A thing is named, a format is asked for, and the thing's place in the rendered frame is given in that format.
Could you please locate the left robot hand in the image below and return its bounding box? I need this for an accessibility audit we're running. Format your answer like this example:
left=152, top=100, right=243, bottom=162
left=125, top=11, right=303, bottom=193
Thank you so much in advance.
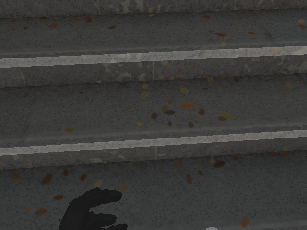
left=59, top=187, right=128, bottom=230

